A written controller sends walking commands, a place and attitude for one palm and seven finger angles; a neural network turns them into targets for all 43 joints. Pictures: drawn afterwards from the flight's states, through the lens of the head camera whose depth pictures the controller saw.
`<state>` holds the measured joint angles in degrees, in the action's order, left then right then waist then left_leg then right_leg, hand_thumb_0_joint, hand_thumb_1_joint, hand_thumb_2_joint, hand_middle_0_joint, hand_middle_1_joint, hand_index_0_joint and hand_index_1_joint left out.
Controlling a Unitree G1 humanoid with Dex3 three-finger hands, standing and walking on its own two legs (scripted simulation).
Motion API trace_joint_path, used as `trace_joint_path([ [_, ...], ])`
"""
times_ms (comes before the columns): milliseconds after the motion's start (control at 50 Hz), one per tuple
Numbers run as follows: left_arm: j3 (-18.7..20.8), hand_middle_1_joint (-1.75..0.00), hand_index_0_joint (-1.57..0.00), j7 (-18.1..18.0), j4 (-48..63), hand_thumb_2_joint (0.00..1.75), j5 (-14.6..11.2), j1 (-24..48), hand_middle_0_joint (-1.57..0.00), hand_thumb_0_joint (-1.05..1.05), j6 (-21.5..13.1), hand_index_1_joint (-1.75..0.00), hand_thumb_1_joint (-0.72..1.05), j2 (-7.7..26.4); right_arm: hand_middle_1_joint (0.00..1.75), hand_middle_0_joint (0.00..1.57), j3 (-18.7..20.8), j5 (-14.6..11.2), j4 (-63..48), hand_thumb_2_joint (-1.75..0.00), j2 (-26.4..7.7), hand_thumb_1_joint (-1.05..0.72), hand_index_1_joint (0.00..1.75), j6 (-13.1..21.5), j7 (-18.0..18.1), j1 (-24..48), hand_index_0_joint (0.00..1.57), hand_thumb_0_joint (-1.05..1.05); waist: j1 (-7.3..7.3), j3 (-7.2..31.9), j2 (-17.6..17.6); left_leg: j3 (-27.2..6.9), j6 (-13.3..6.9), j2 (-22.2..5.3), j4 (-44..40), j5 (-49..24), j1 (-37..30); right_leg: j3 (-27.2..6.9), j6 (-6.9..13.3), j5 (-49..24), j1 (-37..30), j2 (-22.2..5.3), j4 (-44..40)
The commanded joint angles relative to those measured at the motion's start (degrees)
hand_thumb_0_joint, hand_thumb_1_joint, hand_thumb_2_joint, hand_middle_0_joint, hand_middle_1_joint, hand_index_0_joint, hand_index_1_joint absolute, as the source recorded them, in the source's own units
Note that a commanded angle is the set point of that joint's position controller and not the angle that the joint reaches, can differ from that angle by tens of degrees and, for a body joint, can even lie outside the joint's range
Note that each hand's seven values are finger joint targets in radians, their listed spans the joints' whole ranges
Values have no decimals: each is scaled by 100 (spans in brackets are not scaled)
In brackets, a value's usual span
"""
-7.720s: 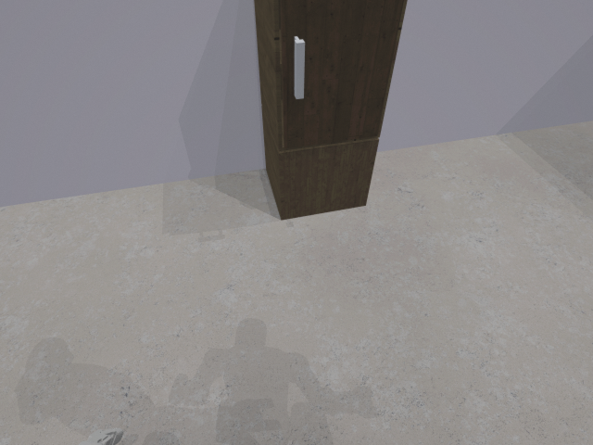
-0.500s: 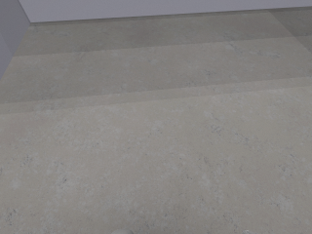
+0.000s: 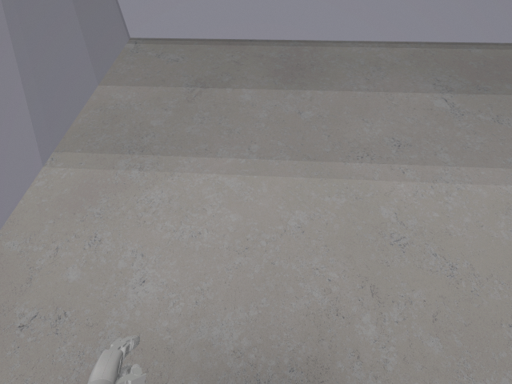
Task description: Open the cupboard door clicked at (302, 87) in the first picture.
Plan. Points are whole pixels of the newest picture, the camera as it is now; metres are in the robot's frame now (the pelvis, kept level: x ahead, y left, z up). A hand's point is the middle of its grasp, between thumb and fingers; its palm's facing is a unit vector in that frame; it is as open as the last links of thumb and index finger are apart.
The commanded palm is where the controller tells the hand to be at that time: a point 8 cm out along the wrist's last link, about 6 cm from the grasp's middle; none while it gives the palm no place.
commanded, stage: turn to face it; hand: left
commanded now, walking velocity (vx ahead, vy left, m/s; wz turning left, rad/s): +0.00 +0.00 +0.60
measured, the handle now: out of the picture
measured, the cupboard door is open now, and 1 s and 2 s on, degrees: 0 0 0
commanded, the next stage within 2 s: none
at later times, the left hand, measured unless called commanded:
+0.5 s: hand out of the picture -0.06 +0.22 -0.17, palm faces +0.37 -0.89 -0.25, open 7.4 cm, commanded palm none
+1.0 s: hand out of the picture -0.02 +0.27 -0.14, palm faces +0.56 -0.78 -0.26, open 7.4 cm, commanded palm none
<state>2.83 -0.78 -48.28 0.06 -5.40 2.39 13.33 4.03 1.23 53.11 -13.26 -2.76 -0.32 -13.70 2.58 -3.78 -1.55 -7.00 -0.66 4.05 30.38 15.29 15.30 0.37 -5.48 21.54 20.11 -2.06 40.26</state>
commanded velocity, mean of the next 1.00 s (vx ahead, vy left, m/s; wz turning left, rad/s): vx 0.00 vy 0.00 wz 0.60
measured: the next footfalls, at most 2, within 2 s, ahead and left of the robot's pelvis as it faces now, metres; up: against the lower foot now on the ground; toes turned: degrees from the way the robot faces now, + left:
right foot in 0.02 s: +0.05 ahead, -0.12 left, +0.00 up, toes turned +0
left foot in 0.52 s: -0.02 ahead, +0.13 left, +0.00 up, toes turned +27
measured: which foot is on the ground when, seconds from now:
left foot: down 0.00-0.02, up 0.04-0.50, down 0.52-1.00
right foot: up 0.00-0.00, down 0.02-0.52, up 0.54-1.00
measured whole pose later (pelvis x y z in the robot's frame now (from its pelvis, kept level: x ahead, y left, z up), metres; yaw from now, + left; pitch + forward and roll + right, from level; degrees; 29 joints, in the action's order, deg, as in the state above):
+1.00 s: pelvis -0.02 +0.02 +0.01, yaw +36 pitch +1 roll -1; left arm 3.0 -1.0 -49.2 0.1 -5.7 3.0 13.2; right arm 3.6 1.3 53.2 -12.3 -2.4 -0.1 -14.2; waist 2.8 -3.2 -1.2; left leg -7.7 -2.6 5.3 27.9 12.2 15.9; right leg -0.7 -5.5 24.9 22.0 -2.1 46.1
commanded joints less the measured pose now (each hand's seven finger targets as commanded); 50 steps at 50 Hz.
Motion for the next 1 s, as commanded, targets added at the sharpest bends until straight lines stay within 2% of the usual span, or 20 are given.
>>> trace_joint_path([
  [0, 313, -30, -20, -146, 260, 90, 98, -867, -20, 0, -333, -30, 90, 1283, 30, 20, 218, -116, -546, -90, -583, -90, 30, 169, 6, -3, 20, 0, -438, 1189, 1256, -411, 108, -344, 1213, 39, 1463, -1375, 498, -1820, -2738, -1630, -2333],
  [20, 325, -30, -20, -157, 298, 90, 113, -940, -20, 0, -301, -30, 90, 1561, 30, 20, 229, -71, -679, -90, -596, -90, 30, 143, 26, 76, 20, 0, -491, 1084, 1855, 268, 365, 69, 2470, 2070, 1891, -2270, 1191, -2723, -2251, -2789, -2314],
  [40, 274, -30, -20, -152, 351, 90, 89, -825, -20, 0, -266, -30, 90, 1405, 30, 20, 283, -25, -632, -90, -774, -90, 30, 90, 14, 105, 20, 0, -423, 862, 1233, 89, 310, -204, 3372, 1890, 1712, -1793, 1409, -2400, -1565, -2648, -2278],
  [60, 266, -30, -20, -178, 370, 90, 70, -439, -20, 0, -297, -30, 90, 1063, 30, 20, 307, -13, -481, -90, -798, -90, 30, -4, -22, 31, 20, 0, -259, 655, 1568, -21, 307, -380, 3698, 1531, 1665, -1518, 1254, -1702, -1099, -2346, -2499],
  [100, 143, -30, -20, -128, 485, 90, 70, 6, -20, 0, -272, -30, 90, 804, 30, 20, 291, 19, -274, -90, -723, -90, 30, -64, -108, -100, 20, 0, -40, 135, 1188, 316, 403, -524, 4178, 744, 1719, -626, 1042, -1276, -746, -1716, -2443],
  [140, 110, -30, -20, -111, 436, 90, 80, -138, -20, 0, -301, -30, 90, 716, 30, 20, 260, 13, -216, -90, -613, -90, 30, -86, -152, -146, 20, 0, -58, 93, 1292, 482, 481, -529, 4179, 416, 1776, -86, 929, -1554, -832, -1500, -2375],
  [260, 186, -30, -20, -133, 171, 90, 130, -783, -20, 0, -289, -30, 90, 893, 30, 20, 192, -20, -333, -90, -554, -90, 30, -110, -166, 447, 20, 0, -362, 192, 1148, 791, 614, -703, 3168, 692, 1701, 240, 1132, -2112, -1417, -1809, -2244],
  [380, 285, -30, -20, -100, 20, 90, 187, -998, -20, 0, -222, -30, 90, 1129, 30, 20, 84, -61, -473, -90, -427, -90, 30, -4, -171, 771, 20, 0, -511, 439, 1497, 1245, 472, -653, 1590, 1017, 1028, 555, 1205, -2834, -1542, -2003, -1783],
  [440, 333, -30, -20, -76, -39, 90, 156, -946, -20, 0, -181, -30, 90, 1194, 30, 20, 89, -55, -441, -90, -507, -90, 30, 81, -141, 464, 20, 0, -344, 712, 1298, 1421, 355, -563, 418, 420, 222, 858, 970, -2863, -1406, -2011, -1137],
  [460, 330, -30, -20, -56, -46, 90, 113, -910, -20, 0, -150, -30, 90, 1131, 30, 20, 130, -44, -413, -90, -659, -90, 30, 120, -148, 205, 20, 0, -179, 848, 896, 1284, 295, -578, -361, -282, -475, 1049, 720, -2506, -1008, -1872, -528],
  [480, 315, -30, -20, -36, 53, 90, 65, -953, -20, 0, -115, -30, 90, 894, 30, 20, 261, -19, -343, -90, -1198, -90, 30, 188, -121, -187, 20, 0, 69, 1124, -431, 123, -50, -1409, -896, -1333, -1484, 1254, 342, -1165, 50, -1398, 662],
  [500, 180, -30, -20, -3, 341, 90, 58, -696, -20, 0, -98, -30, 90, 509, 30, 20, 401, -33, -307, -90, -1787, -90, 30, 203, -68, -510, 20, 0, 254, 1097, -1945, -1659, -783, -2781, -1024, -3740, -1914, 1034, -72, 1831, 1531, -660, 1852],
  [520, 170, -30, -20, -37, 396, 90, 105, -378, -20, 0, -38, -30, 90, 680, 30, 20, 388, -42, -161, -90, -1823, -90, 30, 158, -36, -744, 20, 0, 329, 1146, -1214, -1441, -1134, -2979, -884, -3880, -1694, 397, 45, 1727, 1484, -674, 2458],
  [560, 214, -30, -20, -38, 240, 90, 110, -299, -20, 0, -23, -30, 90, 618, 30, 20, 291, -17, -275, -90, -1436, -90, 30, 195, 94, -229, 20, 0, 125, 873, -1232, -995, -952, -2325, -864, -3385, -1375, 134, 23, 970, 1663, -696, 2783],
  [580, 229, -30, -20, -8, 154, 90, 100, -258, -20, 0, -37, -30, 90, 684, 30, 20, 231, -11, -375, -90, -1282, -90, 30, 199, 108, 70, 20, 0, 44, 597, -956, -781, -861, -2081, -920, -3209, -1022, 63, 3, 596, 1556, -650, 2863],
  [600, 241, -30, -20, 14, 83, 90, 97, -414, -20, 0, -39, -30, 90, 682, 30, 20, 175, -12, -449, -90, -1204, -90, 30, 215, 104, 293, 20, 0, -108, 508, -829, -583, -780, -1884, -971, -3087, -876, 55, -14, 324, 1433, -621, 2846],
  [640, 242, -30, -20, 27, -6, 90, 101, -583, -20, 0, -40, -30, 90, 685, 30, 20, 160, -30, -488, -90, -1156, -90, 30, 247, 99, 327, 20, 0, -179, 578, -598, -447, -692, -1649, -1015, -3024, -889, 65, -53, 24, 1264, -511, 2753],
  [760, 235, -30, -20, -18, 107, 90, 98, -335, -20, 0, -33, -30, 90, 720, 30, 20, 188, -28, -430, -90, -1140, -90, 30, 223, 79, 74, 20, 0, -99, 504, -545, -989, -832, -1604, -1231, -2100, -841, -79, -125, -79, 1174, -399, 2141],
  [860, 193, -30, -20, -53, 364, 90, 60, 102, -20, 0, -75, -30, 90, 617, 30, 20, 251, 11, -370, -90, -1155, -90, 30, 194, 86, -169, 20, 0, 39, 564, -644, -1561, -1007, -1643, -1017, -2452, -1019, -154, -81, 346, 1063, -206, 1318],
  [980, 163, -30, -20, -100, 362, 90, -14, -316, -20, 0, -158, -30, 90, 535, 30, 20, 298, 16, -427, -90, -1129, -90, 30, 142, 79, 29, 20, 0, -180, 871, -623, -1864, -829, -1335, -563, -2992, -488, -48, 87, -35, -337, 184, -513],
])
